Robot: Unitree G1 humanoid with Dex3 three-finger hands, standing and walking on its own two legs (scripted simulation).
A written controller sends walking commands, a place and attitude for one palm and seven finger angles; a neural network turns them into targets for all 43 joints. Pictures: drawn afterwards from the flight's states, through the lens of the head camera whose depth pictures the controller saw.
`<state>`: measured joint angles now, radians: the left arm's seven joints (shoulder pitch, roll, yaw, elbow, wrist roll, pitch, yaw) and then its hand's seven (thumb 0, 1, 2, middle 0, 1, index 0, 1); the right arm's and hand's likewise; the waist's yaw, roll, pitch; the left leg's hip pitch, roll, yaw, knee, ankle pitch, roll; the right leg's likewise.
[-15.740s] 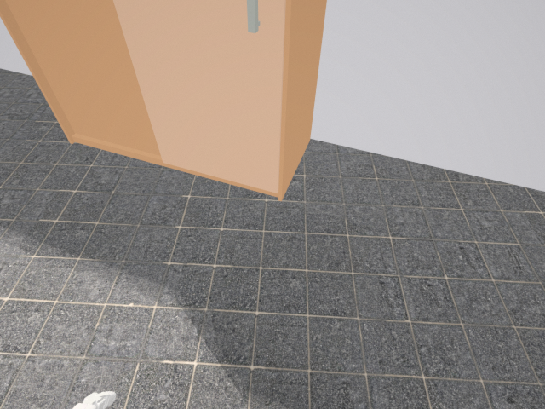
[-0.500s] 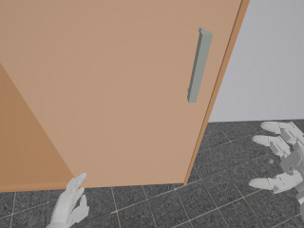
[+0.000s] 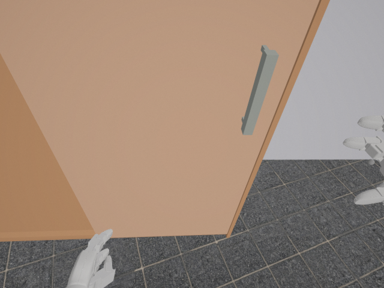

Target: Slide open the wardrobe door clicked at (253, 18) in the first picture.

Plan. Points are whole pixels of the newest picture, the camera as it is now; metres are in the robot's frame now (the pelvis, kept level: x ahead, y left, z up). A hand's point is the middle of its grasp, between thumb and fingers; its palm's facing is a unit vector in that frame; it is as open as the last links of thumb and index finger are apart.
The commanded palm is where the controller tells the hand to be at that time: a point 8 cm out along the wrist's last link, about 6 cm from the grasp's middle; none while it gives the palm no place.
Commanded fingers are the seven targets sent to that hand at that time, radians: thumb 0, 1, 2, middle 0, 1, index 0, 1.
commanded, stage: raise the hand with hooked fingers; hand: right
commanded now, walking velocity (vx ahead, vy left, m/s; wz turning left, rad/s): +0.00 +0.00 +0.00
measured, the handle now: (254, 93) +0.53 -0.14 +0.17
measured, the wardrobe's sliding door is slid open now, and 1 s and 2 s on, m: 0.00 0.00 0.00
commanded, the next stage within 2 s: move the hooked fingers beside the handle in 0.42 s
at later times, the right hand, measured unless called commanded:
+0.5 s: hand (361, 168) +0.27 -0.27 +0.19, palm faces +0.05 +0.99 -0.10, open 14.0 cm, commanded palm +0.24 -0.31 +0.20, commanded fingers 0.00 0.50 -0.30 0.30 1.20 0.30 1.20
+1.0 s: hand (337, 148) +0.33 -0.25 +0.19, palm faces +0.02 +1.00 -0.06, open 14.0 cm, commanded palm +0.30 -0.30 +0.19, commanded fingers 0.00 0.50 -0.30 0.30 1.20 0.30 1.20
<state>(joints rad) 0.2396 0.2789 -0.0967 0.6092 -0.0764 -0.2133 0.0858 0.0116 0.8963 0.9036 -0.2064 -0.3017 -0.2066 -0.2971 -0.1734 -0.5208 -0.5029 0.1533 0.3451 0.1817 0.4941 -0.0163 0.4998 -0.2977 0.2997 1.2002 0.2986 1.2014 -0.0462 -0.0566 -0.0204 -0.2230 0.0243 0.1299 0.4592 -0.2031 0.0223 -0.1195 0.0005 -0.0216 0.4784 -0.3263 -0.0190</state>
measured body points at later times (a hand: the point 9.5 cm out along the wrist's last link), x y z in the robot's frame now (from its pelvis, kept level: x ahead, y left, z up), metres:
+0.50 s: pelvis -0.01 +0.01 +0.00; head -0.03 +0.03 +0.45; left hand +0.18 +0.23 -0.07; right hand +0.27 -0.32 +0.20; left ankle +0.03 +0.11 -0.74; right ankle -0.04 -0.10 -0.74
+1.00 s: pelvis -0.01 +0.00 +0.00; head -0.02 +0.02 +0.45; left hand +0.16 +0.24 -0.08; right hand +0.32 -0.31 +0.19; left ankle +0.03 +0.11 -0.74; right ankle -0.04 -0.10 -0.74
